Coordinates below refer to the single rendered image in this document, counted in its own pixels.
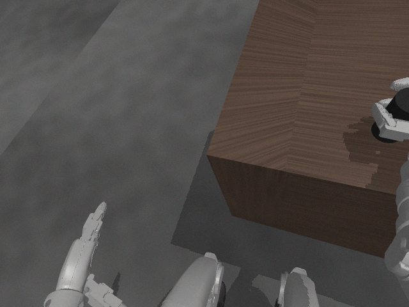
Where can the right robot arm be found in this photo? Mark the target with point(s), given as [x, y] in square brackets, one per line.
[397, 254]

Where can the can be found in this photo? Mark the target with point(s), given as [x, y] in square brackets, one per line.
[399, 108]

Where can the left robot hand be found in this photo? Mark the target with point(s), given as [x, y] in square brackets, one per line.
[76, 270]

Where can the right robot hand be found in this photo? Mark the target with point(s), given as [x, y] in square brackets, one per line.
[390, 128]

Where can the left robot arm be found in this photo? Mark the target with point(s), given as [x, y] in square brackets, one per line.
[65, 298]

